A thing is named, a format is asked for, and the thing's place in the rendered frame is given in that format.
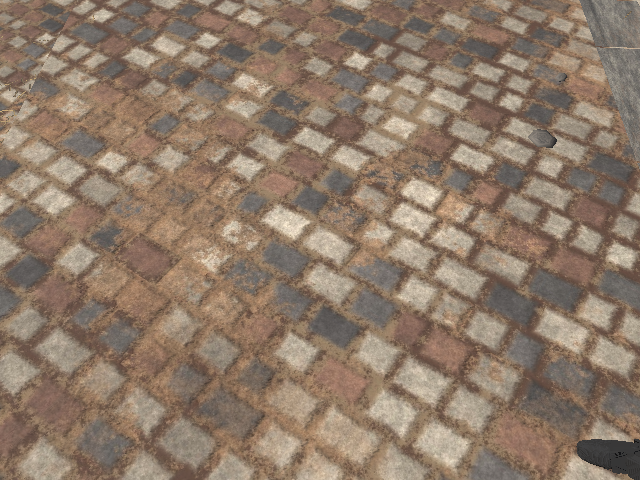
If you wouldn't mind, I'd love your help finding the right robot hand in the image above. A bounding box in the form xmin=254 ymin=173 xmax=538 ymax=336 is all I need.
xmin=576 ymin=439 xmax=640 ymax=480

